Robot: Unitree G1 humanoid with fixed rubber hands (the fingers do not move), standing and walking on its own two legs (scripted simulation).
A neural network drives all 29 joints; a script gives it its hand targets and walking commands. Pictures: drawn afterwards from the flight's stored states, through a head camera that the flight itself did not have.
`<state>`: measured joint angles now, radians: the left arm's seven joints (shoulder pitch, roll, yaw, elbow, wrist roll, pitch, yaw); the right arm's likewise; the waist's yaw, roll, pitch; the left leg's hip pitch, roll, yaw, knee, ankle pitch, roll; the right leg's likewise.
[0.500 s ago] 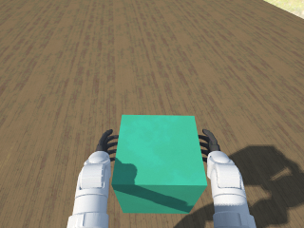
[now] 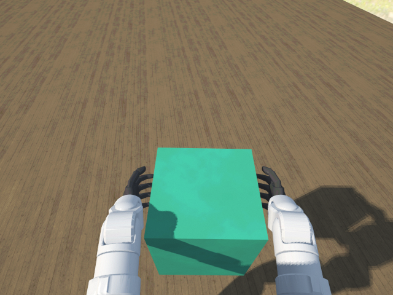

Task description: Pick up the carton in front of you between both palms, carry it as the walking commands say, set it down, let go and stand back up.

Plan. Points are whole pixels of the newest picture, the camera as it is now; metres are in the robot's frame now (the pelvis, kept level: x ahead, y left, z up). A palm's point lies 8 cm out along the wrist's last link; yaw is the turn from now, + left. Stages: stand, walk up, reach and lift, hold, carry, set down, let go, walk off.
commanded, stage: carry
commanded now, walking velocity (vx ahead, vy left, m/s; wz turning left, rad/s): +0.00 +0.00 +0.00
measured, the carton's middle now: (203, 214) +0.30 +0.00 -0.04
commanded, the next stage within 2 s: hold in 0.12 s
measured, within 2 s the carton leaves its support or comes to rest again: neither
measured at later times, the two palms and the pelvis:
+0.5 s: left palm (146, 196) +0.32 +0.13 +0.02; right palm (284, 210) +0.28 -0.17 +0.03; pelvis -0.02 +0.02 +0.00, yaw -11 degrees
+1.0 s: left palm (153, 223) +0.36 +0.14 -0.18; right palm (255, 227) +0.34 -0.16 -0.17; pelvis -0.05 +0.04 -0.10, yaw -13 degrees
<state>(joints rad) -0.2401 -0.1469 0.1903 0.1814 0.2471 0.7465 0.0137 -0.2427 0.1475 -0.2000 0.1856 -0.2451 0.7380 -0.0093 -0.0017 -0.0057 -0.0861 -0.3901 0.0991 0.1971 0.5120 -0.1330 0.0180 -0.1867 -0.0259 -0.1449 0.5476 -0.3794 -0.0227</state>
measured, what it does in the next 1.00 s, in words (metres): lowers itself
